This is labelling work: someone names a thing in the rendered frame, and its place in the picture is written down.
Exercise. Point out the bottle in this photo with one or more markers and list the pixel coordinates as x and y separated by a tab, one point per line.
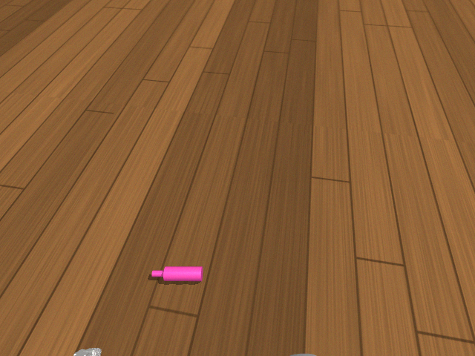
180	273

